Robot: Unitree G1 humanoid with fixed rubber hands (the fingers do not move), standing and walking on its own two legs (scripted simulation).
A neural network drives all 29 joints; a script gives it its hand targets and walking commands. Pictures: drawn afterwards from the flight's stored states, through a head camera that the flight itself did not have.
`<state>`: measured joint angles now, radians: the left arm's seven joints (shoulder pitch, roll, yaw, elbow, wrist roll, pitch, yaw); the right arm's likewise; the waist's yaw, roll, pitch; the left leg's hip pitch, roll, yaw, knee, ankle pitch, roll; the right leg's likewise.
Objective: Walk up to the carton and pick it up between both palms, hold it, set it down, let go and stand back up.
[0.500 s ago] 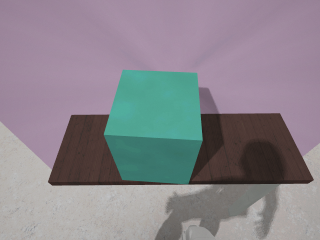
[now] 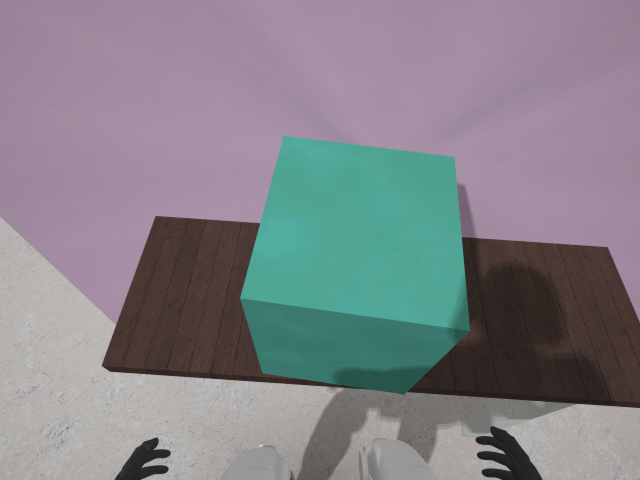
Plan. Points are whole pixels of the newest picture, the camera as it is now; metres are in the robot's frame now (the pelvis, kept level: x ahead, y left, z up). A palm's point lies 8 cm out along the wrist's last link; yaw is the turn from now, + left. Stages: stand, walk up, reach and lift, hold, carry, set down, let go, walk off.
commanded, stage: stand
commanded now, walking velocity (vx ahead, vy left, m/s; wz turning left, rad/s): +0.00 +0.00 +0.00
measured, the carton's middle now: (348, 275) +0.35 -0.02 +0.02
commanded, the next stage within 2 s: none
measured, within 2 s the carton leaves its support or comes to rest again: neither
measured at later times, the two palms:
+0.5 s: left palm out of the picture +0.06 +0.26 -0.11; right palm out of the picture +0.03 -0.24 -0.12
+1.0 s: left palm out of the picture -0.01 +0.27 -0.11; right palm out of the picture -0.02 -0.24 -0.12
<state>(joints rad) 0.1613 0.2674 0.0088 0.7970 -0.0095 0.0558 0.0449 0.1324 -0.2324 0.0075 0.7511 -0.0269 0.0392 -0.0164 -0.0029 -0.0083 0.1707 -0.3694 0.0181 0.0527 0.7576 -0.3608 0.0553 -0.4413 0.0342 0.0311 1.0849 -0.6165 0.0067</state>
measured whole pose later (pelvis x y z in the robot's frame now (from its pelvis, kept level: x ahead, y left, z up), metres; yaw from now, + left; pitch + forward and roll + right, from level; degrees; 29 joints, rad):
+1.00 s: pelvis -0.10 +0.03 +0.00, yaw -3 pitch -4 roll -2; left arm 0.28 0.23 -0.02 0.77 0.04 0.01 0.03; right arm 0.25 -0.28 -0.02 0.76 -0.03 0.06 0.00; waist 0.01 0.07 0.13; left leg -0.37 0.03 -0.03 0.85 -0.50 -0.01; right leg -0.29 0.00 -0.07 0.69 -0.32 -0.01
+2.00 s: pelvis -0.07 -0.04 -0.02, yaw +2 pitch -5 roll +0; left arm 0.28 0.30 0.04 0.77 0.01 0.04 -0.03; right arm 0.40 -0.24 -0.03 0.76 -0.04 0.01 -0.02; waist -0.02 -0.05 0.12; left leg -0.32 0.06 -0.07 0.88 -0.48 -0.07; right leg -0.41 -0.08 -0.03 0.83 -0.30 0.02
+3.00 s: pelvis -0.04 -0.05 +0.01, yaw +11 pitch -2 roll -1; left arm 0.29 0.29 0.00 0.75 0.00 0.03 -0.01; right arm 0.27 -0.26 -0.01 0.78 0.01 0.03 0.02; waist 0.02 0.01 0.06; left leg -0.27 -0.03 -0.15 0.65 -0.35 -0.03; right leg -0.28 -0.12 -0.19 0.61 -0.28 0.03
